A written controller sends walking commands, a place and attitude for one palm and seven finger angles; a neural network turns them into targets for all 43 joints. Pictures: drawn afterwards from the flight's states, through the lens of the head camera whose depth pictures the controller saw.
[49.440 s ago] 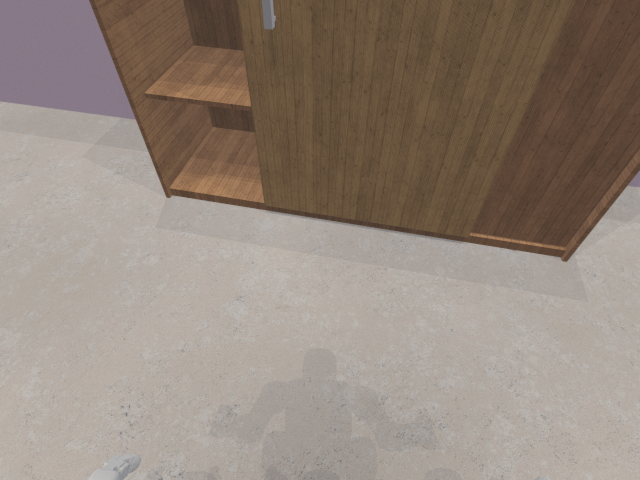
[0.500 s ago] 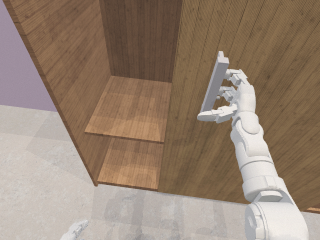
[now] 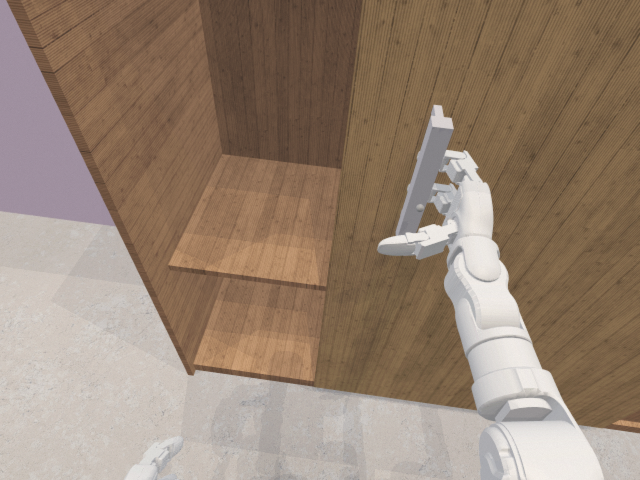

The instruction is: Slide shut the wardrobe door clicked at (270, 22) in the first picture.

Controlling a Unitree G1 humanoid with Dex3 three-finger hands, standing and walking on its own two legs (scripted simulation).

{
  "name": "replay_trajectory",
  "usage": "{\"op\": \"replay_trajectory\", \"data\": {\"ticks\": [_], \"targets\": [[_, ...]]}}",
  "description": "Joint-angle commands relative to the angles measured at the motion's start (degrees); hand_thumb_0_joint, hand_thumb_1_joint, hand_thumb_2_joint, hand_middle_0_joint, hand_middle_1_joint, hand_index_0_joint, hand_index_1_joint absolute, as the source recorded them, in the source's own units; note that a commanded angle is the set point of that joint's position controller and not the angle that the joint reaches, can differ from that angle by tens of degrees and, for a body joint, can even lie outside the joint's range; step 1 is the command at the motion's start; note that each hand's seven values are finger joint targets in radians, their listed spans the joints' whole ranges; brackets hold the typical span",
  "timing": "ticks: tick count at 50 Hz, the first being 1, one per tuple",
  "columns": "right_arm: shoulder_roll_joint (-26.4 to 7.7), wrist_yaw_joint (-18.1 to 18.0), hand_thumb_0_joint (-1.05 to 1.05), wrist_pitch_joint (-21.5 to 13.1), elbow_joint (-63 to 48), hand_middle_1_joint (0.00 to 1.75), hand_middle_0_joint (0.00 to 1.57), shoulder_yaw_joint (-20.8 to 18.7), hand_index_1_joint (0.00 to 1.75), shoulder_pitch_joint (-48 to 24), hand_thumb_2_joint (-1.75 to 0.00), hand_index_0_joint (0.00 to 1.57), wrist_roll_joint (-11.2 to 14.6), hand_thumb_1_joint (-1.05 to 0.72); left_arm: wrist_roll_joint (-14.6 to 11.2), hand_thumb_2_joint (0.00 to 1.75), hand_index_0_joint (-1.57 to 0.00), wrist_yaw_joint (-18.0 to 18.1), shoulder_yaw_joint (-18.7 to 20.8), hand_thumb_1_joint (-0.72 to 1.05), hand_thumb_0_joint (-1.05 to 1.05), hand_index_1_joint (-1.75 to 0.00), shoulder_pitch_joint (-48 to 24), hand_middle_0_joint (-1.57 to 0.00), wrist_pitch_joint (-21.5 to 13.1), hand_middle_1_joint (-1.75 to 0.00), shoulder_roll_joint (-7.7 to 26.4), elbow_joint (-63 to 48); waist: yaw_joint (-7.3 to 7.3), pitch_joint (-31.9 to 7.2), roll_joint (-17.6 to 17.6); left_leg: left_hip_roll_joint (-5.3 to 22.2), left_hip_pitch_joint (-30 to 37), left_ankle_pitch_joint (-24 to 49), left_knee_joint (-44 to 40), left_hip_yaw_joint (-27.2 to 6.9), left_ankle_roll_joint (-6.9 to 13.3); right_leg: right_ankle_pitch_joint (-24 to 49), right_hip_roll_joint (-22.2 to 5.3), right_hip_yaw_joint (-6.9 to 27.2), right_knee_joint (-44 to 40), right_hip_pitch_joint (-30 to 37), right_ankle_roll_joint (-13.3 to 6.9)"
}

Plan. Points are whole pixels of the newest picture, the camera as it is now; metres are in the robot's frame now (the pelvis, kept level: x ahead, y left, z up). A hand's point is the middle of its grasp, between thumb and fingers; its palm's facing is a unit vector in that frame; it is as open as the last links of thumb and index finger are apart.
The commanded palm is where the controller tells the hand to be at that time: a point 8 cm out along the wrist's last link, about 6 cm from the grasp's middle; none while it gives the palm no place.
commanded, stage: slide the fingers in behind the handle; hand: right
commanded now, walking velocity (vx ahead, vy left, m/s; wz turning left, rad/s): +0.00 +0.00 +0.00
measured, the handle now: (419, 179) +0.48 -0.08 +0.14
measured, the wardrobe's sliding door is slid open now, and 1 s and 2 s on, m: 0.38 0.38 0.38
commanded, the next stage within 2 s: grip the handle and tug to test in 1.24 s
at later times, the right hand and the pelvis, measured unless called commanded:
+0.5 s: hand (406, 204) +0.42 -0.06 +0.15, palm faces +0.02 +1.00 +0.01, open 14.0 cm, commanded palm +0.39 -0.11 +0.14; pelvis +0.01 +0.00 +0.00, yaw +0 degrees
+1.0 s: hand (404, 205) +0.42 -0.06 +0.15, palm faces +0.03 +1.00 -0.01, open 14.3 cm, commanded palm +0.38 -0.10 +0.14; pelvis +0.01 +0.00 +0.00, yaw -1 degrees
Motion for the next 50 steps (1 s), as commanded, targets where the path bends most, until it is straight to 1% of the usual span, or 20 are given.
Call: {"op": "replay_trajectory", "data": {"ticks": [1, 5, 7, 8, 10, 13, 17, 21, 23, 29, 30, 31, 33, 37, 38, 39, 41, 43, 48, 50], "targets": [[-5.24, -0.92, 0.00, -3.56, -15.22, 1.20, 0.30, -1.15, 1.20, -28.59, -0.30, 0.30, 0.26, 0.50, -0.19, 0.90, -0.20, 0.98, 2.39, 0.90, 0.00, -0.30, -3.18, -0.20, -2.76, -0.30, 6.28, -7.04, 0.84, -16.38, 5.71, -2.33, 1.10, 16.91, -3.82, 1.98, 0.84, 11.88, 2.40, -0.18, -2.40, 10.43, -2.64], [-6.43, -2.13, 0.00, -5.37, -17.12, 1.20, 0.30, -1.98, 1.20, -28.57, -0.30, 0.30, -0.68, 0.50, 0.23, 0.90, -0.20, 0.92, 2.50, 0.90, 0.00, -0.30, -3.01, -0.20, -3.10, -0.30, 6.04, -6.78, 0.32, -19.64, 4.76, -2.33, 2.06, 18.62, -2.95, 1.80, 0.92, 14.15, 2.30, -0.12, -1.97, 12.14, -2.57], [-4.12, -2.31, 0.00, -5.22, -16.30, 1.20, 0.30, 0.39, 1.20, -29.17, -0.30, 0.30, -1.27, 0.50, 0.21, 0.90, -0.20, 0.69, 2.42, 0.90, 0.00, -0.30, -2.73, -0.20, -3.04, -0.30, 5.81, -6.54, 1.04, -19.10, 4.18, -2.30, 1.31, 19.79, -2.58, 2.07, 1.00, 15.47, 2.24, -0.03, -1.75, 12.56, -2.36], [-2.88, -2.23, 0.00, -4.71, -14.90, 1.20, 0.30, 1.46, 1.20, -27.32, -0.30, 0.30, -1.67, 0.50, 0.25, 0.90, -0.20, 0.43, 2.49, 0.90, 0.00, -0.30, -2.66, -0.20, -2.96, -0.30, 5.77, -6.43, 0.66, -18.39, 3.64, -2.29, 1.11, 19.16, -2.82, 2.14, 1.06, 15.16, 2.20, -0.05, -1.84, 12.04, -2.26], [-4.59, -2.34, 0.00, -3.37, -12.13, 1.20, 0.30, -0.59, 1.20, -25.65, -0.30, 0.30, -1.43, 0.50, 0.10, 0.90, -0.20, 0.52, 2.50, 0.90, 0.00, -0.30, -2.48, -0.20, -2.45, -0.30, 6.25, -6.32, 0.69, -16.76, 6.26, -2.36, 1.21, 19.29, -3.17, 2.13, 0.94, 14.27, 2.23, -0.16, -1.98, 10.56, -2.43], [-4.12, -2.15, 0.00, -1.61, -10.55, 1.20, 0.30, -0.94, 1.20, -23.96, -0.30, 0.30, -0.90, 0.50, 0.12, 0.90, -0.20, 0.57, 2.36, 0.90, 0.00, -0.30, -2.97, -0.20, -1.74, -0.30, 6.42, -6.78, 0.06, -15.67, 7.54, -2.27, 2.40, 19.08, -3.74, 2.18, 0.98, 13.44, 2.42, -0.42, -2.67, 9.09, -2.42], [-2.34, -2.28, 0.00, -2.13, -15.70, 1.20, 0.30, 0.70, 1.20, -25.97, -0.30, 0.30, -0.60, 0.50, 0.09, 0.90, -0.20, 0.41, 2.45, 0.90, 0.00, -0.30, -3.31, -0.20, -1.81, -0.30, 5.76, -7.57, 0.22, -17.49, 4.56, -2.23, 2.70, 21.34, -3.25, 2.05, 1.07, 15.91, 2.42, -0.66, -2.15, 10.96, -2.35], [-2.60, -2.94, 0.00, -3.82, -19.42, 1.20, 0.30, 0.93, 1.20, -26.49, -0.30, 0.30, -0.84, 0.50, 0.38, 0.90, -0.20, 0.26, 2.76, 0.90, 0.00, -0.30, -3.08, -0.20, -2.13, -0.30, 5.80, -7.69, 0.40, -19.12, 6.85, -2.36, 3.70, 22.61, -2.92, 2.12, 0.92, 17.19, 2.26, -0.49, -2.01, 11.94, -2.52], [-1.97, -3.14, 0.00, -3.98, -19.73, 1.20, 0.30, 2.08, 1.20, -26.35, -0.30, 0.30, -1.24, 0.50, 0.35, 0.90, -0.20, 0.17, 2.78, 0.90, 0.00, -0.30, -3.21, -0.20, -2.08, -0.30, 5.69, -7.33, 0.46, -18.68, 5.48, -2.31, 3.37, 22.44, -3.00, 2.08, 1.00, 17.47, 2.22, -0.52, -1.81, 12.34, -2.43], [0.32, -3.69, 0.00, -2.19, -18.53, 1.20, 0.30, 4.24, 1.20, -27.30, -0.30, 0.30, -1.57, 0.50, 0.27, 0.90, -0.20, 0.16, 2.52, 0.90, 0.00, -0.30, -3.59, -0.20, -1.62, -0.30, 5.52, -7.24, 1.16, -15.95, 5.01, -2.23, 1.83, 19.88, -3.80, 2.15, 0.93, 14.74, 2.32, -0.33, -2.39, 11.68, -2.53], [-0.74, -3.80, 0.00, -2.06, -18.14, 1.20, 0.30, 2.98, 1.20, -25.65, -0.30, 0.30, -1.48, 0.50, 0.34, 0.90, -0.20, 0.21, 2.69, 0.90, 0.00, -0.30, -3.45, -0.20, -1.61, -0.30, 5.69, -7.16, 0.49, -17.30, 6.46, -2.34, 2.73, 20.51, -3.62, 2.15, 1.02, 15.36, 2.37, -0.20, -2.30, 11.79, -2.55], [0.23, -3.61, 0.00, -2.11, -19.23, 1.20, 0.30, 4.18, 1.20, -25.87, -0.30, 0.30, -1.56, 0.50, 0.34, 0.90, -0.20, 0.21, 2.67, 0.90, 0.00, -0.30, -3.77, -0.20, -1.59, -0.30, 5.53, -7.40, 0.74, -17.94, 4.67, -2.25, 2.86, 21.42, -3.45, 2.00, 1.06, 16.24, 2.44, -0.42, -2.18, 12.46, -2.50], [2.46, -3.43, 0.00, -1.99, -19.63, 1.20, 0.30, 6.25, 1.20, -25.04, -0.30, 0.30, -1.31, 0.50, 0.32, 0.90, -0.20, 0.00, 2.69, 0.90, 0.00, -0.30, -3.94, -0.20, -1.68, -0.30, 5.40, -7.58, 0.75, -17.89, 4.85, -2.19, 3.00, 22.03, -3.47, 2.22, 1.06, 17.08, 2.40, -0.26, -1.97, 12.83, -2.45], [3.14, -3.26, 0.00, -2.10, -20.03, 1.20, 0.30, 6.67, 1.20, -24.94, -0.30, 0.30, -0.70, 0.50, 0.27, 0.90, -0.20, -0.12, 2.68, 0.90, 0.00, -0.30, -4.12, -0.20, -1.78, -0.30, 5.40, -7.64, 0.98, -17.81, 6.41, -2.35, 2.95, 22.69, -3.29, 2.36, 0.93, 17.04, 2.42, -0.13, -1.95, 12.87, -2.53], [2.07, -3.44, 0.00, -2.02, -18.73, 1.20, 0.30, 5.88, 1.20, -25.08, -0.30, 0.30, -0.73, 0.50, 0.34, 0.90, -0.20, -0.06, 2.65, 0.90, 0.00, -0.30, -3.98, -0.20, -1.63, -0.30, 5.65, -7.26, 0.89, -16.72, 7.78, -2.27, 3.12, 21.62, -3.72, 2.36, 0.93, 16.06, 2.44, 0.02, -2.09, 11.90, -2.54], [2.34, -3.41, 0.00, -2.22, -19.22, 1.20, 0.30, 6.21, 1.20, -26.18, -0.30, 0.30, -0.76, 0.50, 0.37, 0.90, -0.20, -0.04, 2.62, 0.90, 0.00, -0.30, -3.93, -0.20, -1.64, -0.30, 5.57, -7.21, 1.31, -16.55, 7.02, -2.32, 2.83, 21.83, -3.72, 2.19, 0.91, 15.98, 2.46, -0.06, -2.18, 12.26, -2.60], [2.17, -3.39, 0.00, -2.33, -19.56, 1.20, 0.30, 5.90, 1.20, -24.60, -0.30, 0.30, -0.91, 0.50, 0.36, 0.90, -0.20, -0.09, 2.71, 0.90, 0.00, -0.30, -4.11, -0.20, -1.64, -0.30, 5.41, -7.44, 0.63, -17.58, 5.38, -2.23, 3.18, 23.10, -3.30, 2.15, 1.05, 17.41, 2.56, -0.28, -1.87, 12.91, -2.53], [1.73, -3.50, 0.00, -2.27, -19.22, 1.20, 0.30, 5.91, 1.20, -25.76, -0.30, 0.30, -1.05, 0.50, 0.44, 0.90, -0.20, -0.03, 2.69, 0.90, 0.00, -0.30, -3.93, -0.20, -1.51, -0.30, 5.52, -7.08, 0.97, -17.42, 6.82, -2.18, 3.47, 22.96, -3.53, 2.20, 0.93, 17.05, 2.57, -0.16, -1.82, 12.57, -2.56], [0.94, -3.04, 0.00, -2.38, -21.06, 1.20, 0.30, 4.95, 1.20, -22.48, -0.30, 0.30, -0.86, 0.50, 0.52, 0.90, -0.20, -0.20, 2.68, 0.90, 0.00, -0.30, -4.48, -0.20, -1.46, -0.30, 5.48, -7.87, -0.33, -19.20, 6.41, -2.08, 5.59, 25.63, -2.97, 2.25, 1.13, 19.31, 2.70, -0.38, -1.86, 12.86, -2.53], [1.54, -2.89, 0.00, -2.54, -23.03, 1.20, 0.30, 5.63, 1.20, -23.34, -0.30, 0.30, -0.73, 0.50, 0.41, 0.90, -0.20, -0.29, 2.62, 0.90, 0.00, -0.30, -4.72, -0.20, -1.53, -0.30, 5.26, -8.03, 0.09, -19.46, 5.53, -2.10, 5.27, 26.13, -2.91, 2.28, 1.08, 19.71, 2.67, -0.43, -1.86, 13.81, -2.54]]}}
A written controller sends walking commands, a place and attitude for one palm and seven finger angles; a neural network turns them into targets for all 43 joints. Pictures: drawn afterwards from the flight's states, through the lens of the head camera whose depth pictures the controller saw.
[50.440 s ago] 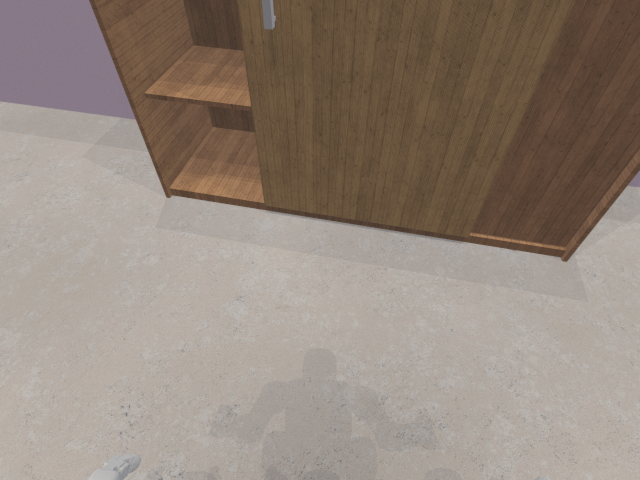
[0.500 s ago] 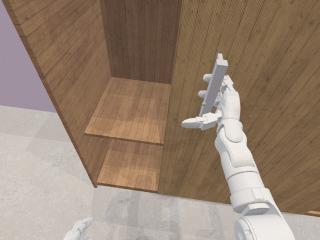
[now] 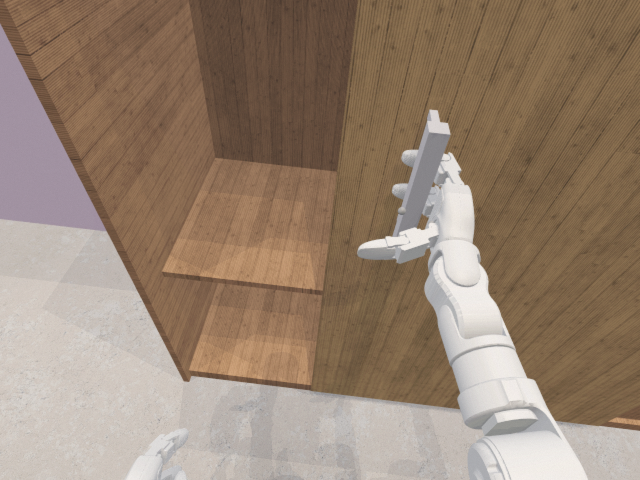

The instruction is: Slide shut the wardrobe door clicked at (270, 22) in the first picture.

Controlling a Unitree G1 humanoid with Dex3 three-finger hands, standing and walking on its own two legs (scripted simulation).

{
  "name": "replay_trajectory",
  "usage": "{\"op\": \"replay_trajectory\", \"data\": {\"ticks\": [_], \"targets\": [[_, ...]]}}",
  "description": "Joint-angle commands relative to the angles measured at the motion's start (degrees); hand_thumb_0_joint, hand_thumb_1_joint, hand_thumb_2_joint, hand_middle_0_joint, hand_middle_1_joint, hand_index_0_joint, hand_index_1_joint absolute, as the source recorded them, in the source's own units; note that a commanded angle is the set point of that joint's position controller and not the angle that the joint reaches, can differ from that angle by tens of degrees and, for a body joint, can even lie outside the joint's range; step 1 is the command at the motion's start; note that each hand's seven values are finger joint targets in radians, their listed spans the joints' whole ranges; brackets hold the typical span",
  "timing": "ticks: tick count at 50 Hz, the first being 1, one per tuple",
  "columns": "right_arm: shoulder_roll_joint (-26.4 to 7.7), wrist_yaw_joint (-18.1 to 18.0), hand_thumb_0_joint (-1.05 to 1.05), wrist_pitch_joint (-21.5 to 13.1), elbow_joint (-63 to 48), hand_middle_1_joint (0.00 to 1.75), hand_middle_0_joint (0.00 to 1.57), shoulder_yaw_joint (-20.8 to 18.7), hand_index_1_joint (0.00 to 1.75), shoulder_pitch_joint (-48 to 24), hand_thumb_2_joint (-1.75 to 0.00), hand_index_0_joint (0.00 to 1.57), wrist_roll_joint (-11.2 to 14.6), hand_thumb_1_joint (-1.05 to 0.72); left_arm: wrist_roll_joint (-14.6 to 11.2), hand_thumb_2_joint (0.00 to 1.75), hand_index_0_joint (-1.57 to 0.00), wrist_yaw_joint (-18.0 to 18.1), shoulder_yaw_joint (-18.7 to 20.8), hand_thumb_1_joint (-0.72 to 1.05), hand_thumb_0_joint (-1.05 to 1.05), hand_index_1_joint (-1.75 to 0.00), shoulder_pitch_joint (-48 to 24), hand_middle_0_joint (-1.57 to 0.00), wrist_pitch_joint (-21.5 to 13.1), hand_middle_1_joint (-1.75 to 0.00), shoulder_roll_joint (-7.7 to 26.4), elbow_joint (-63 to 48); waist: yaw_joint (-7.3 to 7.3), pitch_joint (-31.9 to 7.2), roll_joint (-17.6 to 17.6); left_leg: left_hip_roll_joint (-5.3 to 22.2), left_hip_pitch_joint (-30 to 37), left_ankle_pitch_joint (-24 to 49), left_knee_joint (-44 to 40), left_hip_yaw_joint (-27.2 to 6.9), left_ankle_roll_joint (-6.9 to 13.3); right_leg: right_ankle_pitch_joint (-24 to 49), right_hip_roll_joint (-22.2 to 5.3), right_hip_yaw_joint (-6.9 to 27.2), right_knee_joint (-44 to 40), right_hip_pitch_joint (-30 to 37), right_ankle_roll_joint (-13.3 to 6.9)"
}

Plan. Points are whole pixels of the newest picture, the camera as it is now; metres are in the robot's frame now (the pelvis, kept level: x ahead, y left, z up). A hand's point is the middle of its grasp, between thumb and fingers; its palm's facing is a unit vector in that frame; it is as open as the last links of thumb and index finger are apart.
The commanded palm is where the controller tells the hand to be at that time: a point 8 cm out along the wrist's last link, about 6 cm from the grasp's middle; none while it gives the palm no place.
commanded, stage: slide the fingers in behind the handle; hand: right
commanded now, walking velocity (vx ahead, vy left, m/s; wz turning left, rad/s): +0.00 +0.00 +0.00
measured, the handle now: (415, 184) +0.47 -0.08 +0.14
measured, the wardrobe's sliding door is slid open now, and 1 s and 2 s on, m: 0.38 0.38 0.38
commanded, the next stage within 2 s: grip the handle and tug to test in 0.24 s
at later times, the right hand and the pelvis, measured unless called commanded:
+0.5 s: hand (401, 211) +0.41 -0.06 +0.15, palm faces +0.02 +1.00 -0.01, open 13.9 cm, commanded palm +0.37 -0.10 +0.14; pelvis +0.01 +0.00 +0.00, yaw +0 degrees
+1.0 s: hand (404, 209) +0.41 -0.06 +0.15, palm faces +0.01 +1.00 -0.01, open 6.5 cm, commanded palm +0.37 -0.10 +0.14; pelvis +0.03 +0.00 +0.00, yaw +0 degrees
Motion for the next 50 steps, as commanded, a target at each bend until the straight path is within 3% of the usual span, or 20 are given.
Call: {"op": "replay_trajectory", "data": {"ticks": [1, 3, 7, 9, 15, 17, 18, 24, 27, 28, 31, 33, 34, 36, 38, 40, 42, 47, 48, 50], "targets": [[-0.27, 1.71, 0.00, -4.86, -17.07, 1.20, 0.30, 2.22, 1.20, -24.61, -0.30, 0.30, -0.18, 0.50, -0.56, 0.90, -0.20, 0.31, 2.20, 0.90, 0.00, -0.30, -3.60, -0.20, -2.69, -0.30, 5.66, -7.72, 0.63, -18.68, 5.20, -2.19, 3.35, 27.15, -2.13, 1.85, 0.75, 20.19, 2.46, -1.07, -0.49, 11.77, -2.87], [-1.15, 1.59, 0.00, -4.59, -16.93, 1.20, 0.30, 1.72, 1.20, -23.59, -0.30, 0.30, -0.36, 0.50, -0.44, 0.90, -0.20, 0.25, 2.24, 0.90, 0.00, -0.30, -3.55, -0.20, -2.51, -0.30, 5.99, -7.75, 0.44, -18.45, 6.55, -2.15, 4.01, 27.28, -2.19, 1.88, 0.77, 20.50, 2.37, -0.90, -0.61, 11.34, -2.84], [-0.29, 1.37, 0.00, -4.31, -19.30, 1.20, 0.30, 2.43, 1.20, -23.70, -0.30, 0.30, -0.47, 0.50, -0.51, 0.90, -0.20, 0.13, 2.36, 0.90, 0.00, -0.30, -3.83, -0.20, -2.38, -0.30, 5.69, -8.14, 0.53, -19.04, 4.87, -2.19, 3.45, 27.65, -2.01, 1.92, 0.75, 21.26, 2.29, -1.03, -0.54, 12.56, -2.78], [-0.80, 1.14, 0.00, -3.84, -19.02, 1.20, 0.30, 1.90, 1.20, -22.44, -0.30, 0.30, -0.36, 0.50, -0.43, 0.90, -0.20, 0.03, 2.24, 0.90, 0.00, -0.30, -3.78, -0.20, -2.09, -0.30, 5.91, -8.27, 0.28, -18.41, 6.49, -2.22, 3.98, 27.77, -2.11, 2.11, 0.77, 21.26, 2.25, -0.83, -0.73, 11.82, -2.86], [-0.01, 1.35, 0.00, -3.11, -22.28, 1.20, 0.30, 2.97, 1.20, -20.77, -0.30, 0.30, -0.55, 0.50, -0.44, 0.90, -0.20, -0.13, 2.34, 0.90, 0.00, -0.30, -4.36, -0.20, -1.69, -0.30, 5.60, -8.84, 0.13, -19.64, 4.52, -2.13, 4.59, 30.16, -1.70, 2.09, 0.83, 24.07, 2.17, -1.03, -0.32, 13.39, -2.73], [-0.11, 1.39, 0.00, -2.58, -22.20, 1.20, 0.30, 2.64, 1.20, -20.00, -0.30, 0.30, -0.35, 0.50, -0.38, 0.90, -0.20, -0.08, 2.24, 0.90, 0.00, -0.30, -4.42, -0.20, -1.43, -0.30, 5.61, -8.90, -0.01, -19.39, 5.59, -2.13, 5.10, 30.96, -1.88, 2.12, 0.78, 24.26, 2.24, -1.06, -0.48, 12.99, -2.74], [-1.10, 1.30, 0.00, -2.44, -21.66, 1.21, 0.30, 2.05, 1.21, -19.89, -0.32, 0.30, -0.43, 0.45, -0.34, 0.90, -0.20, 0.02, 2.27, 0.90, 0.00, -0.30, -4.39, -0.20, -1.21, -0.30, 5.88, -8.82, 0.00, -18.60, 7.40, -2.15, 5.58, 30.47, -2.11, 2.21, 0.77, 23.66, 2.19, -0.98, -0.58, 12.26, -2.81], [0.72, 1.29, 0.00, -1.66, -24.35, 1.25, 0.33, 3.69, 1.25, -18.30, -0.44, 0.33, -0.56, 0.17, -0.34, 0.90, -0.20, -0.20, 2.32, 0.90, 0.00, -0.30, -5.04, -0.20, -0.73, -0.30, 5.40, -9.49, -0.02, -19.01, 4.73, -2.01, 5.40, 31.93, -1.78, 2.30, 0.87, 25.86, 2.11, -1.05, -0.28, 13.65, -2.71], [-0.36, 1.37, 0.00, -1.44, -26.27, 1.27, 0.35, 2.74, 1.27, -17.29, -0.50, 0.35, -0.32, 0.03, -0.25, 0.90, -0.20, -0.17, 2.39, 0.90, 0.00, -0.30, -5.11, -0.20, -0.60, -0.30, 5.52, -9.84, -0.38, -20.73, 5.77, -1.99, 6.55, 33.83, -1.61, 2.24, 0.77, 27.06, 2.16, -1.15, -0.25, 14.16, -2.73], [-0.88, 1.40, 0.00, -1.10, -24.89, 1.27, 0.35, 2.47, 1.27, -15.98, -0.52, 0.35, -0.46, -0.01, -0.22, 0.90, -0.20, -0.15, 2.31, 0.90, 0.00, -0.30, -5.29, -0.20, -0.29, -0.30, 5.63, -9.71, -0.71, -19.46, 6.43, -1.98, 7.02, 33.36, -1.85, 2.27, 0.87, 26.41, 2.15, -1.17, -0.40, 13.16, -2.70], [0.86, 1.52, 0.00, -0.77, -26.06, 1.29, 0.37, 3.86, 1.29, -17.17, -0.58, 0.37, -0.26, -0.15, -0.28, 0.90, -0.20, -0.13, 2.22, 0.90, 0.00, -0.30, -5.47, -0.20, -0.17, -0.30, 5.35, -9.99, 0.03, -18.93, 6.12, -1.98, 6.00, 33.70, -1.87, 2.36, 0.68, 26.52, 2.15, -1.15, -0.27, 13.87, -2.81], [-2.03, 1.24, 0.00, -0.65, -26.91, 1.31, 0.38, 1.32, 1.31, -15.36, -0.62, 0.38, -0.27, -0.25, -0.11, 0.90, -0.20, -0.04, 2.30, 0.90, 0.00, -0.30, -5.65, -0.20, 0.01, -0.30, 5.70, -10.17, -1.02, -20.07, 6.43, -1.87, 7.98, 34.65, -1.88, 2.08, 0.84, 27.08, 2.23, -1.27, -0.39, 13.46, -2.78], [-1.41, 1.49, 0.00, -0.52, -27.73, 1.31, 0.38, 1.67, 1.31, -14.23, -0.64, 0.38, -0.23, -0.29, -0.12, 0.90, -0.20, -0.11, 2.19, 0.90, 0.00, -0.30, -5.90, -0.20, 0.14, -0.30, 5.49, -10.56, -1.27, -20.80, 4.96, -1.77, 8.47, 35.34, -1.55, 2.12, 0.93, 27.58, 2.37, -1.43, -0.50, 13.57, -2.73], [0.16, 1.78, 0.00, -0.36, -28.57, 1.33, 0.40, 3.16, 1.33, -14.70, -0.68, 0.40, -0.04, -0.39, -0.13, 0.90, -0.20, -0.19, 2.09, 0.90, 0.00, -0.30, -5.84, -0.20, 0.09, -0.30, 5.19, -10.73, -0.83, -20.28, 5.67, -1.82, 7.94, 36.78, -1.44, 2.40, 0.86, 29.50, 2.20, -1.19, -0.16, 14.39, -2.77], [-2.33, 1.80, 0.00, 0.13, -27.03, 1.34, 0.41, 1.04, 1.34, -12.25, -0.72, 0.41, -0.07, -0.48, -0.15, 0.90, -0.20, -0.08, 2.12, 0.90, 0.00, -0.30, -6.04, -0.20, 0.57, -0.30, 5.74, -10.57, -1.28, -19.12, 6.90, -1.74, 8.81, 36.42, -1.90, 2.23, 0.82, 28.14, 2.23, -1.41, -0.54, 12.90, -2.72], [-0.35, 1.98, 0.00, 0.30, -28.23, 1.35, 0.42, 2.82, 1.35, -14.26, -0.76, 0.42, 0.07, -0.57, -0.18, 0.90, -0.20, -0.04, 2.04, 0.90, 0.00, -0.30, -6.21, -0.20, 0.62, -0.30, 5.36, -10.87, -0.55, -18.72, 6.52, -1.78, 7.97, 36.15, -1.96, 2.29, 0.70, 27.60, 2.31, -1.37, -0.49, 13.35, -2.82], [-0.48, 1.93, 0.00, 0.67, -28.57, 1.37, 0.43, 2.58, 1.37, -14.44, -0.80, 0.43, -0.05, -0.67, -0.15, 0.90, -0.20, 0.02, 2.05, 0.90, 0.00, -0.30, -6.13, -0.20, 0.78, -0.30, 5.34, -10.76, -0.51, -18.70, 5.20, -1.79, 7.54, 36.40, -1.93, 2.28, 0.76, 28.31, 2.29, -1.48, -0.39, 13.97, -2.75], [-1.64, 2.16, 0.00, 1.68, -28.42, 1.40, 0.45, 1.38, 1.40, -12.99, -0.90, 0.45, 0.08, -0.90, -0.07, 0.90, -0.20, 0.22, 2.01, 0.90, 0.00, -0.30, -6.39, -0.20, 1.36, -0.30, 5.44, -11.05, -0.84, -18.84, 6.14, -1.67, 8.51, 37.75, -1.97, 2.24, 0.71, 28.63, 2.45, -1.65, -0.47, 13.49, -2.78], [-2.77, 1.91, 0.00, 1.61, -28.51, 1.40, 0.45, 0.56, 1.40, -13.13, -0.90, 0.45, -0.09, -0.90, 0.08, 0.90, -0.20, 0.27, 2.03, 0.90, 0.00, -0.30, -6.10, -0.20, 1.52, -0.30, 5.73, -10.81, -0.95, -19.15, 7.15, -1.67, 9.13, 37.66, -2.08, 2.21, 0.77, 28.53, 2.46, -1.54, -0.48, 13.34, -2.80], [-0.63, 2.18, 0.00, 1.57, -30.52, 1.40, 0.45, 2.49, 1.40, -12.31, -0.90, 0.45, -0.06, -0.90, 0.06, 0.90, -0.20, 0.06, 2.05, 0.90, 0.00, -0.30, -6.41, -0.20, 1.40, -0.30, 5.25, -11.55, -0.95, -20.39, 5.87, -1.59, 9.32, 39.27, -1.54, 2.30, 0.78, 30.41, 2.48, -1.58, -0.23, 14.41, -2.87]]}}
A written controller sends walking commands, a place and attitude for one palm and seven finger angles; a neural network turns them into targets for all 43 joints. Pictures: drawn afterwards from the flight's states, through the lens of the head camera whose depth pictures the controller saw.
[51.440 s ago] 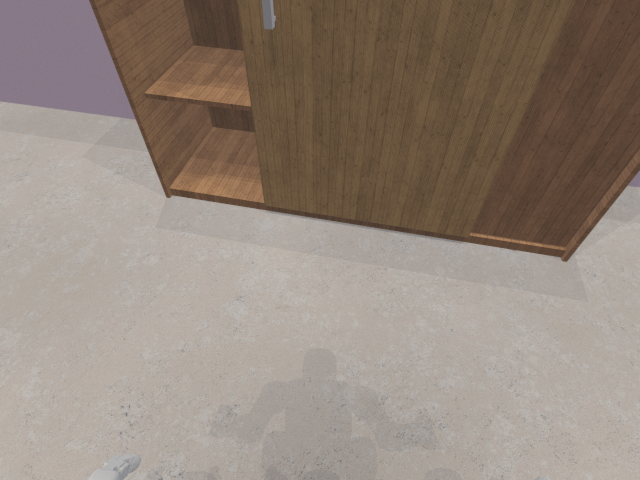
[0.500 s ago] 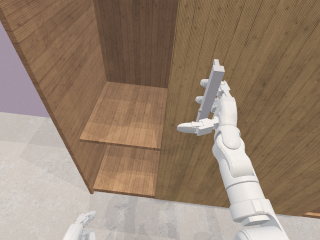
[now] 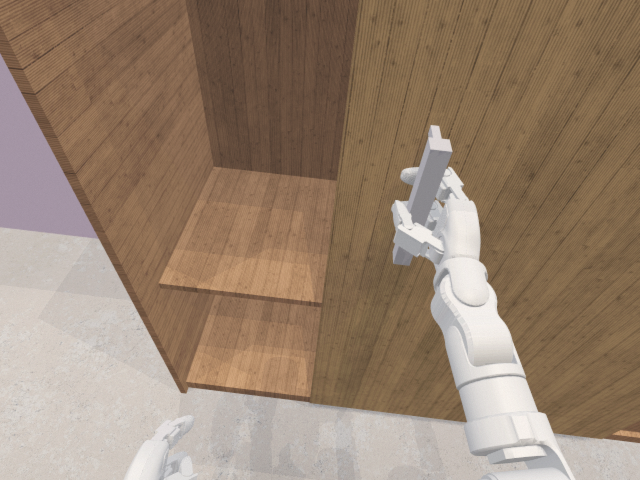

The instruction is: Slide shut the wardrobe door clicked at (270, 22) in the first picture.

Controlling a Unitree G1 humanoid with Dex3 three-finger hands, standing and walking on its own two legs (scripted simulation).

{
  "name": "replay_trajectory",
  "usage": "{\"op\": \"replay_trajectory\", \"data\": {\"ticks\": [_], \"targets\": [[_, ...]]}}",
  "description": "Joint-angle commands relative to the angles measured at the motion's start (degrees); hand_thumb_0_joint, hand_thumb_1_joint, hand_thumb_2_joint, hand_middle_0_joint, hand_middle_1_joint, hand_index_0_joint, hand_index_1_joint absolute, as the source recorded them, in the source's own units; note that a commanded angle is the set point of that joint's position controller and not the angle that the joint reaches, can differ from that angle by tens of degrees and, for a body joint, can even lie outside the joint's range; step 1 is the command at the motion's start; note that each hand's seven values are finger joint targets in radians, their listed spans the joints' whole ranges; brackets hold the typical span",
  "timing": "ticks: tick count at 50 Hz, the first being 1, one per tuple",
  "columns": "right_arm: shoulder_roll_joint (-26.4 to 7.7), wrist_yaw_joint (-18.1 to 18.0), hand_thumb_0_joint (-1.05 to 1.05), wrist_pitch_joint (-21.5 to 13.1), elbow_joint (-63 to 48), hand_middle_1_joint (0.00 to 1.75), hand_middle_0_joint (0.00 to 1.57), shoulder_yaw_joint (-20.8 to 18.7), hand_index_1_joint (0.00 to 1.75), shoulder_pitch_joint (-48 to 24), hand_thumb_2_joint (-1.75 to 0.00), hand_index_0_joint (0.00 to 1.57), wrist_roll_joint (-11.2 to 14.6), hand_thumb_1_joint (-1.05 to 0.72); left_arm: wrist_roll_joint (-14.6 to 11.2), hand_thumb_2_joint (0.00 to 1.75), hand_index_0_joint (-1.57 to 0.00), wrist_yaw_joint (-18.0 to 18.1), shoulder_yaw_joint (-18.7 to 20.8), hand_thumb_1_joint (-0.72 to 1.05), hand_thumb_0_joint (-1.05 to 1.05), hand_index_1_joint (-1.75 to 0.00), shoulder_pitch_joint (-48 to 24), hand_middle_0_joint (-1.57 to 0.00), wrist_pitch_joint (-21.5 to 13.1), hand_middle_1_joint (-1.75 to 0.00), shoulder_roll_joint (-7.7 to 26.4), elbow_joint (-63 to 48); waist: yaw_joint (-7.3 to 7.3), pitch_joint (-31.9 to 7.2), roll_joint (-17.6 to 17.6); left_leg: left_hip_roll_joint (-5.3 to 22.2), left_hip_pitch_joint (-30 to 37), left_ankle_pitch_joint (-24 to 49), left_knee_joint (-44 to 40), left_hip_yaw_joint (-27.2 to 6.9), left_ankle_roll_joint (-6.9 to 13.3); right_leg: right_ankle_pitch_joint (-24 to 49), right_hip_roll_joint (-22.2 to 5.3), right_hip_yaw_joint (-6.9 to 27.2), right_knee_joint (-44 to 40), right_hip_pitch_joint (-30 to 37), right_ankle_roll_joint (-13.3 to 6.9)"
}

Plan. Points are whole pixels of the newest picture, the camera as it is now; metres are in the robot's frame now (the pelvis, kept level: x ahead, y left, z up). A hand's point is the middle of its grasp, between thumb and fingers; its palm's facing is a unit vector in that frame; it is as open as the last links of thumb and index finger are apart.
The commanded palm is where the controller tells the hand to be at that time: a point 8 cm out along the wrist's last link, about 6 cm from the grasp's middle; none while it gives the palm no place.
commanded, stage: grip the handle and tug to test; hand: right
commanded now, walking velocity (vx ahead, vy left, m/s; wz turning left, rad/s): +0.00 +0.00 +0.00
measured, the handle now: (416, 199) +0.44 -0.09 +0.14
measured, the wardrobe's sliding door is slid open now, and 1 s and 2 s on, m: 0.38 0.38 0.38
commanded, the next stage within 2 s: tug the door sideways, standing still in 0.76 s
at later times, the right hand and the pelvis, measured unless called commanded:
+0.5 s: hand (404, 227) +0.38 -0.06 +0.15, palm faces +0.01 +1.00 +0.00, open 6.3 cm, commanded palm +0.34 -0.11 +0.14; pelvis +0.00 +0.00 +0.00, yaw +0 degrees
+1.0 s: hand (403, 226) +0.39 -0.06 +0.15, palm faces +0.00 +1.00 -0.01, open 6.2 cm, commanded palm +0.36 -0.10 +0.14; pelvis +0.03 +0.00 +0.00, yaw +0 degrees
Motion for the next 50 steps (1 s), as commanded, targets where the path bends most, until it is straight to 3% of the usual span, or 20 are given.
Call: {"op": "replay_trajectory", "data": {"ticks": [1, 3, 10, 13, 15, 17, 18, 20, 23, 25, 31, 33, 36, 38, 40, 43, 45, 48, 50], "targets": [[-1.30, 1.34, 0.00, -4.89, -17.51, 1.40, 0.45, 0.46, 1.40, -18.75, -0.90, 0.45, 0.06, -0.90, -0.39, 0.90, -0.20, 0.38, 2.21, 0.90, 0.00, -0.30, -4.70, -0.20, -2.59, -0.30, 5.44, -8.50, -1.05, -19.85, 5.25, -1.55, 5.79, 40.80, 0.72, 2.58, 0.86, 32.36, 2.46, -1.22, 1.72, 10.89, -2.92], [-2.71, 1.28, 0.00, -4.71, -17.41, 1.40, 0.45, -0.65, 1.40, -16.47, -0.90, 0.45, -0.05, -0.90, -0.20, 0.90, -0.20, 0.33, 2.19, 0.90, 0.00, -0.30, -4.68, -0.20, -2.25, -0.30, 5.67, -8.61, -1.63, -20.16, 6.05, -1.41, 7.03, 41.91, 0.65, 2.45, 0.83, 32.89, 2.48, -1.34, 1.51, 10.48, -2.84], [-1.60, 1.30, 0.00, -3.87, -17.16, 1.40, 0.45, 0.71, 1.40, -20.96, -0.90, 0.45, -0.22, -0.90, -0.31, 0.90, -0.20, 0.66, 1.98, 0.90, 0.00, -0.30, -4.91, -0.20, -1.78, -0.30, 5.63, -8.46, -0.04, -17.25, 5.52, -1.63, 4.39, 38.28, -0.20, 2.44, 0.74, 29.49, 2.44, -1.30, 1.17, 10.28, -2.97], [-2.80, 1.06, 0.00, -3.39, -15.99, 1.40, 0.45, -0.44, 1.40, -19.31, -0.90, 0.45, -0.40, -0.90, -0.27, 0.90, -0.20, 0.79, 2.08, 0.90, 0.00, -0.30, -4.94, -0.20, -1.41, -0.30, 5.75, -8.30, -0.71, -17.45, 6.32, -1.70, 5.07, 38.11, -0.22, 2.46, 0.90, 29.82, 2.39, -1.22, 1.08, 9.98, -2.87], [-1.12, 0.97, 0.00, -3.28, -16.53, 1.40, 0.45, 0.91, 1.40, -21.46, -0.90, 0.45, -0.36, -0.90, -0.22, 0.90, -0.20, 0.86, 2.01, 0.90, 0.00, -0.30, -4.91, -0.20, -1.41, -0.30, 5.52, -8.45, -0.05, -17.83, 5.59, -1.66, 4.31, 37.79, -0.06, 2.49, 0.78, 29.61, 2.51, -1.12, 1.18, 10.34, -2.95], [-1.18, 0.90, 0.00, -3.32, -16.71, 1.40, 0.45, 0.72, 1.40, -20.52, -0.90, 0.45, -0.46, -0.90, -0.21, 0.90, -0.20, 0.75, 2.07, 0.90, 0.00, -0.30, -4.86, -0.20, -1.38, -0.30, 5.47, -8.60, -0.59, -19.14, 4.92, -1.74, 4.62, 38.01, 0.28, 2.53, 0.97, 30.61, 2.51, -0.99, 1.39, 10.84, -2.85], [-1.99, 0.82, 0.00, -3.07, -14.97, 1.40, 0.45, 0.07, 1.40, -19.22, -0.90, 0.45, -0.56, -0.90, -0.22, 0.90, -0.20, 0.76, 2.12, 0.90, 0.00, -0.30, -4.74, -0.20, -1.21, -0.30, 5.70, -8.28, -0.60, -18.20, 6.49, -1.71, 4.69, 37.65, -0.16, 2.51, 0.89, 30.06, 2.43, -1.03, 1.36, 10.21, -2.92], [-1.71, 0.93, 0.00, -3.03, -14.97, 1.40, 0.45, 0.16, 1.40, -19.96, -0.90, 0.45, -0.39, -0.90, -0.22, 0.90, -0.20, 0.89, 1.99, 0.90, 0.00, -0.30, -4.92, -0.20, -1.01, -0.30, 5.67, -8.45, -0.34, -17.73, 6.46, -1.67, 4.40, 36.74, -0.28, 2.47, 0.79, 28.36, 2.52, -1.15, 0.97, 9.67, -2.94], [-3.82, 1.17, 0.00, -2.96, -14.13, 1.40, 0.45, -2.06, 1.40, -17.75, -0.90, 0.45, -0.21, -0.90, -0.17, 0.90, -0.20, 1.09, 2.00, 0.90, 0.00, -0.30, -4.98, -0.20, -0.73, -0.30, 5.92, -8.48, -1.19, -17.98, 7.28, -1.60, 5.81, 37.28, -0.45, 2.31, 0.83, 28.09, 2.61, -1.43, 0.74, 8.93, -2.95], [-1.49, 1.50, 0.00, -3.28, -16.92, 1.40, 0.45, 0.31, 1.40, -17.85, -0.90, 0.45, -0.25, -0.90, -0.29, 0.90, -0.20, 0.88, 1.92, 0.90, 0.00, -0.30, -5.42, -0.20, -0.99, -0.30, 5.42, -9.29, -1.07, -18.95, 5.07, -1.59, 5.69, 37.59, -0.05, 2.41, 0.98, 29.19, 2.59, -1.41, 0.76, 10.03, -2.88], [1.27, 1.65, 0.00, -3.65, -20.72, 1.40, 0.45, 3.11, 1.40, -11.59, -0.90, 0.45, -0.13, -0.90, -0.43, 0.90, -0.20, -0.04, 2.12, 0.90, 0.00, -0.30, -6.00, -0.20, -1.54, -0.30, 5.07, -10.77, -1.72, -19.01, 5.56, -1.76, 5.72, 38.50, 0.26, 2.86, 0.97, 31.53, 2.01, -1.15, 1.07, 10.88, -2.78], [-1.09, 1.52, 0.00, -3.46, -20.45, 1.40, 0.45, 1.11, 1.40, -8.75, -0.90, 0.45, -0.16, -0.90, -0.35, 0.90, -0.20, -0.18, 2.20, 0.90, 0.00, -0.30, -5.88, -0.20, -1.37, -0.30, 5.52, -10.72, -2.31, -18.62, 7.22, -1.73, 6.95, 39.58, 0.10, 2.79, 1.01, 31.51, 2.04, -1.31, 0.94, 9.92, -2.82], [-0.82, 1.98, 0.00, -3.15, -24.84, 1.40, 0.45, 1.49, 1.40, -6.06, -0.90, 0.45, -0.05, -0.90, -0.43, 0.90, -0.20, -0.44, 2.16, 0.90, 0.00, -0.30, -6.61, -0.20, -1.25, -0.30, 5.17, -11.90, -2.54, -19.43, 5.92, -1.46, 8.14, 42.55, 0.46, 2.60, 0.88, 32.89, 2.15, -1.79, 0.86, 10.22, -2.81], [-1.32, 2.02, 0.00, -2.70, -26.36, 1.40, 0.45, 1.31, 1.40, -3.53, -0.90, 0.45, -0.01, -0.90, -0.30, 0.90, -0.20, -0.66, 2.12, 0.90, 0.00, -0.30, -6.78, -0.20, -1.17, -0.30, 5.22, -12.18, -2.92, -18.99, 6.89, -1.36, 8.99, 44.16, 0.51, 2.69, 0.92, 34.05, 2.06, -1.69, 1.04, 9.75, -2.73], [0.66, 2.21, 0.00, -2.35, -30.62, 1.40, 0.45, 3.65, 1.40, -2.52, -0.90, 0.45, -0.08, -0.90, -0.40, 0.90, -0.20, -0.95, 2.07, 0.90, 0.00, -0.30, -7.12, -0.20, -1.20, -0.30, 4.73, -12.95, -2.49, -19.59, 5.54, -1.31, 8.76, 45.83, 0.87, 2.85, 0.81, 36.36, 1.95, -1.71, 1.30, 10.98, -2.83], [-0.92, 1.86, 0.00, -1.41, -32.97, 1.40, 0.45, 2.64, 1.40, 1.78, -0.90, 0.45, -0.25, -0.90, -0.34, 0.90, -0.20, -1.23, 2.15, 0.90, 0.00, -0.30, -7.22, -0.20, -0.91, -0.30, 4.91, -13.29, -3.04, -20.03, 5.62, -1.12, 9.67, 47.53, 0.92, 2.79, 0.84, 38.40, 1.76, -1.59, 1.53, 11.04, -2.67], [-4.55, 1.17, 0.00, -0.38, -29.48, 1.40, 0.45, -0.28, 1.40, -7.44, -0.90, 0.45, -0.78, -0.90, -0.12, 0.90, -0.20, -0.42, 1.99, 0.90, 0.00, -0.30, -6.73, -0.20, -0.25, -0.30, 5.72, -11.46, -1.27, -17.53, 6.77, -1.30, 7.49, 45.10, 0.17, 2.56, 0.72, 34.06, 2.03, -1.52, 1.13, 10.43, -2.73], [0.00, -0.12, 0.00, 0.87, -25.40, 1.40, 0.45, 3.97, 1.40, -18.05, -0.90, 0.45, -1.33, -0.90, -0.16, 0.90, -0.20, 0.23, 1.74, 0.90, 0.00, -0.30, -6.77, -0.20, -0.03, -0.30, 5.55, -9.50, 1.60, -11.85, 5.28, -1.75, 1.45, 36.10, -1.22, 2.79, 0.74, 28.97, 1.75, -0.45, 1.19, 10.51, -2.85], [1.37, -0.72, 0.00, 1.40, -25.46, 1.40, 0.45, 4.68, 1.40, -16.94, -0.90, 0.45, -1.47, -0.90, 0.05, 0.90, -0.20, 0.27, 1.93, 0.90, 0.00, -0.30, -6.43, -0.20, -0.02, -0.30, 5.35, -9.33, 1.18, -14.92, 3.38, -1.65, 1.99, 38.55, -0.12, 2.90, 0.99, 33.21, 1.74, -0.20, 2.14, 12.44, -2.84]]}}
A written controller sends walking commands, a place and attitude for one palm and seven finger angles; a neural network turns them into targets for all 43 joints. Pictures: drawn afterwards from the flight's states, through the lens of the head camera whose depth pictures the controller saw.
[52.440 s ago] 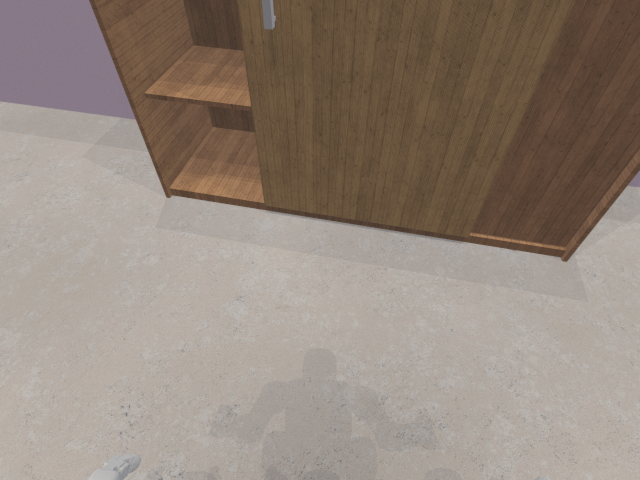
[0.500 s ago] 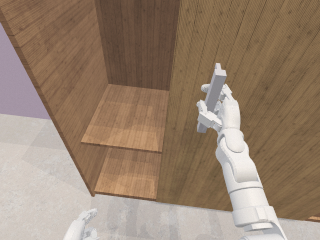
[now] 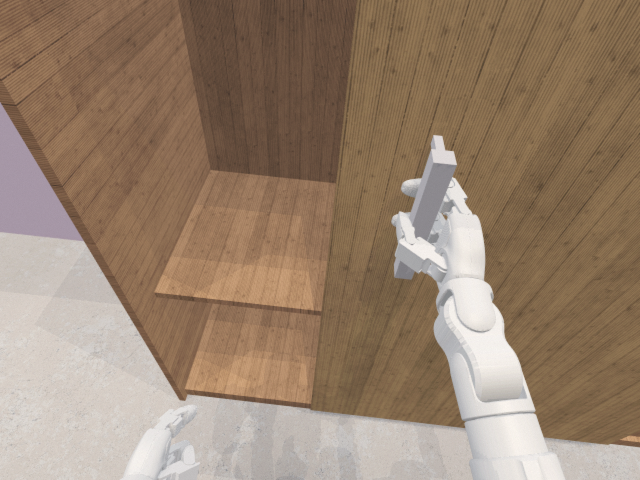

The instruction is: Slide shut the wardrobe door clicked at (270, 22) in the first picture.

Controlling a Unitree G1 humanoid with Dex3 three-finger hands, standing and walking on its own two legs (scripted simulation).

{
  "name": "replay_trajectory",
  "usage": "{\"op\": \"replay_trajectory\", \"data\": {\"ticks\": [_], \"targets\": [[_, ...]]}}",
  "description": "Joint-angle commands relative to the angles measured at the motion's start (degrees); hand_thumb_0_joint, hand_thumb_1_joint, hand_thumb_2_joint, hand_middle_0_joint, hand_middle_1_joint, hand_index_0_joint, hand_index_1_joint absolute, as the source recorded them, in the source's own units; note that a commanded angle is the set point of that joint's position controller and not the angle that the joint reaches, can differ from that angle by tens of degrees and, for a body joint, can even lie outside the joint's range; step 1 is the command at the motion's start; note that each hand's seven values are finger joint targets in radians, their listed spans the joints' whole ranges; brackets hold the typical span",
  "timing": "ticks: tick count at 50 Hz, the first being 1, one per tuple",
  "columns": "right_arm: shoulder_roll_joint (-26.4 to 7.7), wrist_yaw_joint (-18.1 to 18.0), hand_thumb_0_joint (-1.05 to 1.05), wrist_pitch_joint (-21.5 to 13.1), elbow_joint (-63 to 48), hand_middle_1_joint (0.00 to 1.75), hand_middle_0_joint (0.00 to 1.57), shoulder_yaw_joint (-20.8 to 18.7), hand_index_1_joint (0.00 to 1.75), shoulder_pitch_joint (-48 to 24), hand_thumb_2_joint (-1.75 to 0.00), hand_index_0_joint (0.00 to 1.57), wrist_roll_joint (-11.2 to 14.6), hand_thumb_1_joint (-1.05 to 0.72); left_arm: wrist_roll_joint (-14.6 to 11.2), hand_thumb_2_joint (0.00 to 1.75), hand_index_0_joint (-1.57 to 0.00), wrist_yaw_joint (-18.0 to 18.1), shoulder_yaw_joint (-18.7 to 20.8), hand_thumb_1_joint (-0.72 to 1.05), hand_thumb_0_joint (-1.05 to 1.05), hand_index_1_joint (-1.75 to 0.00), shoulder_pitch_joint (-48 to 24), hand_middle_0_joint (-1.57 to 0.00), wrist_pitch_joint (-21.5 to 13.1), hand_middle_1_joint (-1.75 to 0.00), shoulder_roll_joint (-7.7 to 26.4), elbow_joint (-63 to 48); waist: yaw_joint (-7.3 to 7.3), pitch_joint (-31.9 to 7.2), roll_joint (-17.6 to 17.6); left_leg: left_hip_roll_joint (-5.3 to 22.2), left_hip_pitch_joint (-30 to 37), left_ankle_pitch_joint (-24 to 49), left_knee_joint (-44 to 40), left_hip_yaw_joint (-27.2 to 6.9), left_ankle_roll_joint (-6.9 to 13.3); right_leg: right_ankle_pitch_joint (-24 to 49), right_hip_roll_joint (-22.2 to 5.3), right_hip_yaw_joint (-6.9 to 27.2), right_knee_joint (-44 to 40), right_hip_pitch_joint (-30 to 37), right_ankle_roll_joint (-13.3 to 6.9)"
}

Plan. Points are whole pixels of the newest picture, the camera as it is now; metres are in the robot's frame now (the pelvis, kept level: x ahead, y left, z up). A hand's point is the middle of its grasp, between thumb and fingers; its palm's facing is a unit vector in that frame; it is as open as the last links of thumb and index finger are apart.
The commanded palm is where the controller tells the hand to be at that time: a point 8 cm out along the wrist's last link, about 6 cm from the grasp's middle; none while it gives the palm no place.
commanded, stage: tug the door sideways, standing still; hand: right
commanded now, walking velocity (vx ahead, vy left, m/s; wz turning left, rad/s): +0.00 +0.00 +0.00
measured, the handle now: (418, 212) +0.41 -0.09 +0.14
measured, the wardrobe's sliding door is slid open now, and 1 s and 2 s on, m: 0.38 0.38 0.35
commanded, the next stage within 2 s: step sideways, sliding the door along in 0.56 s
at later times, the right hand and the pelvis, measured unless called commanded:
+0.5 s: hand (401, 241) +0.36 -0.06 +0.14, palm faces +0.08 +1.00 -0.04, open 6.1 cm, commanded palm +0.33 -0.05 +0.14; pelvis -0.03 +0.00 -0.01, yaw -5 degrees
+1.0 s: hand (404, 243) +0.36 -0.07 +0.14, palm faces +0.03 +0.99 -0.16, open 6.4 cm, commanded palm +0.35 -0.08 +0.14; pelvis -0.06 +0.02 -0.02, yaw -2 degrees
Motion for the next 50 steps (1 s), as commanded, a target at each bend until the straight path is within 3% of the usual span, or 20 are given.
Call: {"op": "replay_trajectory", "data": {"ticks": [1, 5, 12, 16, 18, 20, 22, 26, 28, 32, 33, 34, 37, 40, 42, 44, 46, 47, 49, 50], "targets": [[2.08, -0.72, 0.00, -2.34, -11.22, 1.40, 0.45, 2.49, 1.40, -25.56, -0.90, 0.45, -1.00, -0.90, -0.02, 0.90, -0.20, 0.83, 2.08, 0.90, 0.00, -0.30, -5.21, -0.20, -2.11, -0.30, 4.95, -6.60, 1.56, -15.81, 2.33, -1.34, 0.44, 44.03, 1.95, 2.22, 0.68, 39.24, 2.13, -0.48, 3.85, 11.47, -2.92], [4.42, -0.91, 0.00, -2.23, -11.85, 1.40, 0.45, 5.94, 1.40, -27.62, -0.90, 0.45, -2.22, -0.90, 0.32, 0.90, -0.20, 0.64, 2.56, 0.90, 0.00, -0.30, -4.28, -0.20, -1.45, -0.30, 4.72, -6.36, 2.12, -21.47, 5.10, -0.70, 3.03, 51.29, 4.31, 2.65, 0.37, 43.74, 2.63, -0.03, 5.66, 11.79, -3.00], [11.34, -1.06, 0.00, -7.52, -5.37, 1.40, 0.45, 12.76, 1.40, -34.27, -0.90, 0.45, -1.78, -0.90, -0.06, 0.90, -0.20, 0.03, 1.89, 0.90, 0.00, -0.30, -6.50, -0.20, -2.30, -0.30, 3.85, -5.68, 3.72, -13.90, 4.76, -1.49, -4.71, 30.25, 1.96, 2.85, 1.11, 27.45, 2.07, 2.26, 2.91, 10.38, -2.95], [11.99, -0.43, 0.00, -7.27, -6.50, 1.40, 0.45, 14.23, 1.40, -36.33, -0.90, 0.45, -2.98, -0.90, 0.17, 0.90, -0.20, -0.57, 2.21, 0.90, 0.00, -0.30, -4.06, -0.20, -2.23, -0.30, 3.92, -5.43, 3.11, -21.44, 0.33, -1.24, -3.73, 43.07, 5.77, 2.96, 0.90, 45.34, 2.19, 2.08, 7.47, 14.11, -3.44], [12.78, -0.33, 0.00, -7.50, -4.15, 1.40, 0.45, 15.19, 1.40, -37.80, -0.90, 0.45, -2.70, -0.90, -0.02, 0.90, -0.20, -0.57, 2.54, 0.90, 0.00, -0.30, -4.16, -0.20, -2.11, -0.30, 4.11, -5.10, 3.92, -20.58, 6.58, -1.56, -3.84, 39.20, 5.49, 3.66, 0.80, 41.46, 1.47, 3.16, 6.68, 12.23, -3.10], [15.02, -0.54, 0.00, -8.20, -2.13, 1.40, 0.45, 16.41, 1.40, -39.82, -0.90, 0.45, -2.13, -0.90, -0.11, 0.90, -0.20, -0.64, 2.44, 0.90, 0.00, -0.30, -4.81, -0.20, -2.62, -0.30, 3.98, -5.41, 4.50, -18.78, 8.05, -1.89, -5.18, 34.07, 4.82, 3.58, 0.76, 32.31, 2.00, 3.25, 5.64, 9.99, -3.19], [16.04, -0.74, 0.00, -9.04, 0.91, 1.40, 0.45, 16.72, 1.40, -41.25, -0.90, 0.45, -1.67, -0.90, -0.23, 0.90, -0.20, -0.60, 2.15, 0.90, 0.00, -0.30, -5.00, -0.20, -3.23, -0.30, 3.86, -4.93, 4.69, -16.87, 7.46, -2.04, -6.46, 29.73, 4.16, 3.41, 0.86, 26.27, 2.47, 3.13, 4.98, 8.30, -3.23], [15.78, -0.86, 0.00, -9.74, 1.28, 1.40, 0.45, 16.76, 1.40, -43.52, -0.90, 0.45, -2.61, -0.90, -0.23, 0.90, -0.20, -1.14, 2.24, 0.90, 0.00, -0.30, -2.94, -0.20, -3.69, -0.30, 3.95, -4.11, 4.30, -21.27, 0.83, -2.24, -8.41, 31.66, 6.18, 3.67, 1.37, 33.31, 2.25, 3.78, 6.98, 12.06, -2.90], [15.15, -0.87, 0.00, -9.67, 4.12, 1.40, 0.45, 15.94, 1.40, -42.74, -0.90, 0.45, -2.23, -0.90, -0.24, 0.90, -0.20, -1.08, 2.56, 0.90, 0.00, -0.30, -2.56, -0.20, -3.52, -0.30, 4.27, -3.76, 4.25, -20.94, 5.21, -2.53, -7.96, 30.83, 6.17, 4.01, 1.18, 32.07, 1.98, 4.02, 7.03, 10.00, -2.76], [15.79, -1.14, 0.00, -10.48, 6.38, 1.40, 0.45, 15.78, 1.40, -46.78, -0.90, 0.45, -1.68, -0.90, -0.51, 0.90, -0.20, -0.99, 2.42, 0.90, 0.00, -0.30, -2.46, -0.20, -4.31, -0.30, 4.35, -3.56, 5.02, -18.97, 5.08, -2.81, -9.93, 26.49, 5.53, 3.83, 1.09, 25.43, 2.28, 4.06, 6.33, 8.36, -2.78], [12.50, -1.83, 0.00, -10.96, 6.36, 1.40, 0.45, 13.51, 1.40, -52.08, -0.90, 0.45, -1.80, -0.90, -0.58, 0.90, -0.20, -0.66, 2.41, 0.90, 0.00, -0.30, -1.90, -0.20, -4.31, -0.30, 4.85, -2.56, 5.50, -19.01, 4.33, -2.62, -10.27, 25.31, 4.90, 3.53, 1.02, 24.42, 2.35, 4.13, 6.03, 8.49, -2.70], [-16.69, -0.50, 0.00, -15.92, 0.64, 1.40, 0.45, -4.11, 1.40, -56.31, -0.90, 0.45, -4.52, -0.90, -0.65, 0.90, -0.20, 2.10, 2.90, 0.90, 0.00, -0.30, -2.71, -0.20, -2.93, -0.30, 7.32, -4.09, 1.16, -20.68, 4.52, 1.86, -5.82, 23.78, 2.56, -1.02, -0.31, 21.16, -1.52, 2.01, 6.04, 8.03, -5.04], [-2.07, 3.83, 0.00, -18.78, 5.82, 1.40, 0.45, 6.52, 1.40, -51.94, -0.90, 0.45, -3.57, -0.90, -0.88, 0.90, -0.20, 3.84, 2.18, 0.90, 0.00, -0.30, -5.18, -0.20, -2.13, -0.30, 4.59, -4.21, 3.14, -18.97, 2.60, 1.15, -6.93, 22.54, 5.52, 0.83, -0.42, 21.81, -2.91, 3.30, 6.03, 11.24, -5.76], [-1.25, 4.97, 0.00, -18.80, 9.96, 1.40, 0.45, 6.86, 1.40, -49.18, -0.90, 0.45, -2.28, -0.90, -1.26, 0.90, -0.20, 4.91, 2.35, 0.90, 0.00, -0.30, -5.48, -0.20, -1.52, -0.30, 5.05, -4.31, 3.48, -15.13, -7.33, -1.99, -16.17, 3.20, 15.78, 1.97, 0.06, 17.97, -10.80, 12.95, 2.12, 13.43, -9.29], [-0.71, 5.05, 0.00, -18.65, 10.03, 1.40, 0.45, 7.53, 1.40, -50.82, -0.90, 0.45, -1.79, -0.90, -1.41, 0.90, -0.20, 5.18, 2.05, 0.90, 0.00, -0.30, -5.63, -0.20, -1.08, -0.30, 5.15, -4.37, 3.19, -12.49, -9.17, -2.32, -19.06, -8.62, 18.52, 1.18, 0.96, 15.34, -14.24, 17.59, -0.48, 13.97, -11.38], [-2.61, 4.82, 0.00, -18.43, 10.77, 1.40, 0.45, 6.21, 1.40, -50.60, -0.90, 0.45, -1.42, -0.90, -1.48, 0.90, -0.20, 5.34, 1.89, 0.90, 0.00, -0.30, -6.43, -0.20, -0.71, -0.30, 5.36, -3.99, 2.36, -10.91, -8.02, -1.60, -15.42, -8.84, 15.39, 0.50, 1.60, 16.13, -14.78, 16.74, 1.15, 10.19, -11.59], [-3.81, 4.86, 0.00, -18.55, 11.05, 1.40, 0.45, 4.88, 1.40, -50.64, -0.90, 0.45, -1.75, -0.90, -1.93, 0.90, -0.20, 5.29, 1.82, 0.90, 0.00, -0.30, -6.34, -0.20, -0.61, -0.30, 5.69, -4.16, 1.55, -11.30, -4.23, -1.38, -4.70, 1.16, 3.59, 0.96, 2.15, 20.76, -11.33, 8.42, 7.99, 5.14, -8.62], [-3.84, 5.13, 0.00, -18.54, 11.51, 1.40, 0.45, 4.84, 1.40, -50.36, -0.90, 0.45, -2.01, -0.90, -2.11, 0.90, -0.20, 5.35, 1.96, 0.90, 0.00, -0.30, -5.72, -0.20, -0.68, -0.30, 5.52, -3.97, 1.35, -12.02, 1.45, -0.05, 1.03, 9.33, -1.69, -1.10, 2.69, 19.15, -7.81, 3.97, 13.63, 1.83, -6.49], [-4.33, 5.45, 0.00, -17.64, 15.35, 1.40, 0.45, 4.54, 1.40, -50.90, -0.90, 0.45, -3.05, -0.90, -2.04, 0.90, -0.20, 5.47, 2.59, 0.90, 0.00, -0.30, -6.21, -0.20, -0.74, -0.30, 4.09, -2.96, 1.27, -7.95, 24.88, 9.73, 3.42, 12.09, -10.66, -16.82, 8.38, -3.62, 2.64, -0.11, 28.28, -10.61, -2.61], [-4.37, 5.72, 0.00, -17.84, 15.62, 1.40, 0.45, 3.77, 1.40, -51.79, -0.90, 0.45, -3.06, -0.90, -2.20, 0.90, -0.20, 5.68, 3.26, 0.90, 0.00, -0.30, -6.83, -0.20, -1.10, -0.30, 4.92, -2.51, 0.23, -5.19, 27.55, 12.54, 4.68, 19.48, -10.57, -20.88, 10.82, -10.19, 3.43, 2.07, 35.50, -15.07, -2.74]]}}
